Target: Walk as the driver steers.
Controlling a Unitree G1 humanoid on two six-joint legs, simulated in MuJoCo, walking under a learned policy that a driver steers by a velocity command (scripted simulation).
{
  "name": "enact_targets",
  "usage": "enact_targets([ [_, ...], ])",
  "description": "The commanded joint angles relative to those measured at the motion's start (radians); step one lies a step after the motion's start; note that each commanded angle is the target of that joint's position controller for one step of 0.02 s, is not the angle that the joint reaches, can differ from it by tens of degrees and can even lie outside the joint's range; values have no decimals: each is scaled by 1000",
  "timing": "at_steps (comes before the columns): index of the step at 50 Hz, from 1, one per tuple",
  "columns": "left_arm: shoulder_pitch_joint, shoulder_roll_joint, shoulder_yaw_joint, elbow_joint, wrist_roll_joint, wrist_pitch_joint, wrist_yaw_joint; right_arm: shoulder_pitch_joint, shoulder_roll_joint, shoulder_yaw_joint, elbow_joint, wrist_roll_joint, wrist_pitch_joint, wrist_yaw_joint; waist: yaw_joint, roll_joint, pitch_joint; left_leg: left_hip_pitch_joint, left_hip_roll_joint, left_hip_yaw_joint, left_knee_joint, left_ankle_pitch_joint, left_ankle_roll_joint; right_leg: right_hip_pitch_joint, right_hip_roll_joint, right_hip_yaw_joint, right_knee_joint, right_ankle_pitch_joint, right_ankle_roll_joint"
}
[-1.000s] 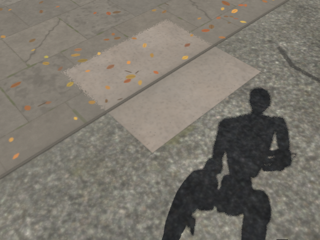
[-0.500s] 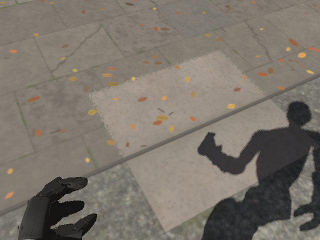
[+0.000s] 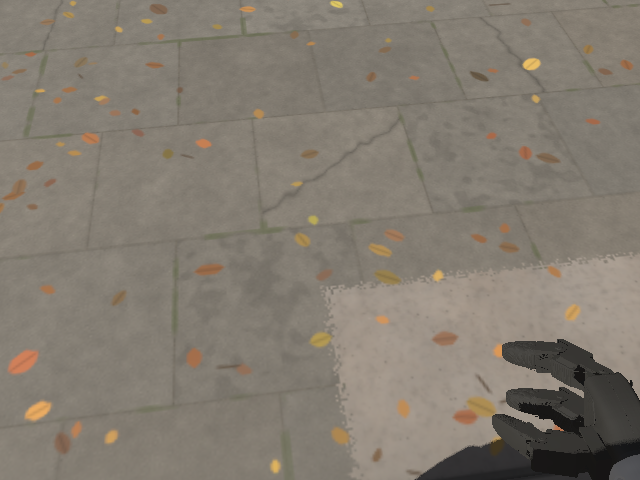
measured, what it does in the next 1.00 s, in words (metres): walks ahead, turning right: left foot, then right foot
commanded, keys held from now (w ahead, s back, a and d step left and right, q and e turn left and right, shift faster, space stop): w+e+shift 0.34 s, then shift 0.66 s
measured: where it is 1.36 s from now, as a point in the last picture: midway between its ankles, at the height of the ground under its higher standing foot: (384, 378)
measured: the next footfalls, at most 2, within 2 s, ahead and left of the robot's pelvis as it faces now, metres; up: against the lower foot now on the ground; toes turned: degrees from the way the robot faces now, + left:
left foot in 0.04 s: +0.26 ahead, +0.12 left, +0.00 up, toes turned +1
right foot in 0.50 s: +0.67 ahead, -0.14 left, +0.00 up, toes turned -19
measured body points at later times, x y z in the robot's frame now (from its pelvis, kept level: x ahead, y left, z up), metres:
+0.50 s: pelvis +0.45 -0.02 -0.01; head +0.47 -0.03 +0.44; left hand +0.72 +0.15 -0.08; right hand +0.37 -0.27 -0.15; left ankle +0.23 +0.12 -0.69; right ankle +0.63 -0.13 -0.71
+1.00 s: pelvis +0.64 -0.01 +0.02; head +0.65 +0.00 +0.47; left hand +0.85 +0.17 -0.10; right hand +0.65 -0.29 -0.10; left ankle +0.73 +0.10 -0.71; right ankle +0.63 -0.13 -0.71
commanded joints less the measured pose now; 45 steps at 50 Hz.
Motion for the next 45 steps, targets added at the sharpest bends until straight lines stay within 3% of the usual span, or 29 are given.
enact_targets([
  [1, -42, 229, 41, -27, 21, 20, 16, 218, -196, -93, -34, 12, 1, -21, -278, -209, -121, 529, -87, 62, 8, -92, 63, -226, -211, 21, 428, 1385, -107],
  [2, -87, 214, 32, -55, 36, 22, 22, 490, -236, -112, 32, 9, 16, -40, -402, -167, -265, 935, 60, -98, 80, -151, 90, -517, -180, 35, 759, 1113, -83],
  [3, 88, -4, -23, -84, 26, -2, 9, 554, -337, -127, 63, -23, 5, -34, -253, 229, -495, 1338, 368, -654, -7, -559, 233, -919, 9, 84, 1182, 63, -48],
  [4, 15, 96, -5, -77, -31, -31, 9, 617, -236, -110, 86, -21, 4, -34, -320, 243, -574, 1302, 373, -893, -232, -809, 213, -1002, 7, 184, 1300, -15, -76],
  [5, -163, 159, 22, -127, -69, -37, 16, 553, -184, -96, 104, -25, 3, -42, -320, 191, -310, 1128, 339, -703, -259, -718, 154, -1103, -37, 140, 1323, 41, -74],
  [6, -240, 144, 18, -152, -58, -39, 19, 488, -164, -90, 117, -27, -1, -43, -283, 74, -178, 937, 312, -557, -279, -555, 131, -1096, -78, 119, 1281, 112, -70],
  [7, -269, 125, 22, -154, -32, -31, 19, 430, -136, -84, 129, -41, -9, -39, -230, 22, -98, 765, 282, -446, -304, -439, 119, -1046, -114, 110, 1241, 157, -64],
  [8, -222, 102, 27, -146, -27, -8, 13, 386, -94, -75, 140, -58, -19, -35, -167, 46, -71, 644, 254, -357, -331, -391, 109, -972, -151, 125, 1220, 199, -64],
  [10, -179, 51, 26, -131, -36, 39, 4, 323, -55, -73, 166, -34, -26, -27, -112, 85, -19, 516, 232, -204, -389, -316, 88, -919, -185, 123, 1184, 191, -60],
  [12, -233, 44, 28, -149, -29, 66, 5, 288, -69, -78, 181, -27, -31, -28, -97, 60, 61, 435, 215, -64, -429, -197, 53, -964, -194, 115, 1150, 247, -52],
  [15, -334, 58, 29, -193, -15, 61, -5, 285, -100, -81, 188, -44, -35, -46, -101, 28, 115, 407, 146, 110, -456, -59, 29, -990, -160, 69, 969, 475, -46],
  [17, -400, 66, 27, -211, -8, 50, -25, 327, -134, -83, 197, -44, -37, -61, -128, -27, 122, 467, 137, 178, -466, 2, 5, -979, -134, 2, 839, 608, -62],
  [19, -512, 42, 14, -252, 6, 31, -52, 396, -164, -81, 218, -34, -26, -75, -165, -74, 170, 500, 140, 215, -428, 229, -28, -919, -79, -71, 630, 677, -84],
  [21, -547, 59, 22, -288, 13, 9, -85, 478, -222, -86, 242, -26, -5, -94, -167, -28, 123, 623, 164, 214, -320, 602, -49, -831, 18, -151, 519, 679, -97],
  [22, -506, 84, 33, -288, 11, 6, -92, 485, -258, -92, 241, -21, 9, -104, -139, 21, 76, 690, 179, 208, -238, 784, -53, -778, 66, -173, 501, 620, -105],
  [24, -221, 186, 81, -224, 7, 20, -77, 436, -294, -100, 230, -26, 37, -107, 13, 93, -82, 735, 195, 174, 88, 924, -47, -510, 106, -117, 486, 540, -148],
  [25, -104, 220, 97, -194, 16, 31, -53, 378, -275, -95, 217, -11, 38, -99, 96, 62, -118, 654, 142, 190, 333, 751, -65, -336, 69, -45, 349, 685, -168],
  [26, -143, 313, 105, -205, 40, 43, -26, 502, -104, -57, 190, -45, 18, -78, -42, -366, -212, 287, -64, 195, 846, -518, -126, 36, -160, 213, 519, 1377, -277],
  [27, -181, 267, 73, -243, 83, 19, -29, 673, -109, -25, 207, -7, -8, -52, -86, -261, -563, 107, -117, -144, 1128, -724, -133, 264, -409, 690, 453, 1329, -504],
  [28, -184, 226, 78, -256, 72, 30, -36, 535, -220, -53, 211, 18, -5, -48, -2, -51, -596, 184, -68, -207, 1096, -646, -113, 139, -352, 621, 364, 1144, -455],
  [29, -268, 217, 72, -240, 36, 27, -43, 450, -191, -51, 157, 25, 7, -56, -72, 17, -366, 116, -24, -162, 961, -599, -111, -50, -309, 515, 310, 982, -404],
  [30, -329, 169, 56, -240, 15, 19, -39, 382, -175, -48, 152, 4, 23, -73, -98, 95, -238, 101, 20, -133, 869, -569, -116, -225, -280, 451, 267, 881, -359],
  [31, -367, 156, 50, -238, 24, 16, -34, 373, -175, -53, 156, -4, 44, -82, -124, 95, -155, 160, 36, -122, 819, -540, -119, -392, -251, 394, 238, 893, -339],
  [33, -401, 150, 48, -231, 45, 10, -35, 422, -161, -57, 166, -10, 79, -94, -174, 44, -123, 265, 62, -118, 710, -524, -134, -572, -213, 300, 181, 880, -329],
  [37, -433, 146, 47, -202, 46, 19, -17, 398, -93, -35, 170, -25, 89, -105, -180, -33, -191, 347, 74, -81, 377, -401, -163, -617, -155, 126, 191, 986, -298],
  [39, -431, 146, 47, -191, 45, 39, -11, 362, -110, -38, 179, -20, 95, -102, -159, -60, -215, 385, 61, -69, 276, -270, -168, -606, -141, 100, 181, 814, -273],
  [42, -443, 128, 38, -173, 44, 57, -12, 302, -131, -47, 177, -19, 103, -98, -142, -99, -163, 421, 48, -62, 146, -210, -153, -643, -136, 122, 172, 435, -237],
  [44, -447, 90, 23, -158, 37, 61, -14, 302, -121, -50, 185, -38, 98, -92, -160, -102, -131, 498, 25, -35, -12, -149, -124, -677, -99, 121, 218, 221, -174],
  [45, -410, 57, 12, -140, 41, 58, -14, 301, -136, -52, 179, -55, 93, -91, -154, -72, -112, 525, 64, -83, -80, -80, -100, -692, -62, 113, 260, 138, -119],
])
